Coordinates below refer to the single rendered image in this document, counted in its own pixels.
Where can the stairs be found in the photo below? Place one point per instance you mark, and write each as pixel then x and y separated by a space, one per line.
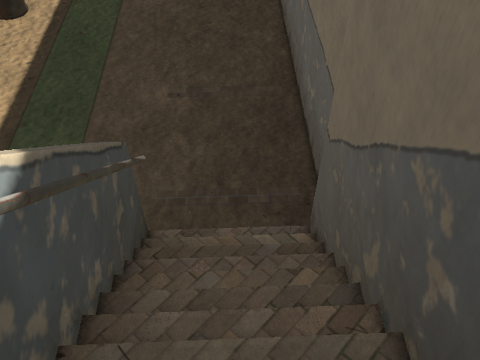
pixel 245 293

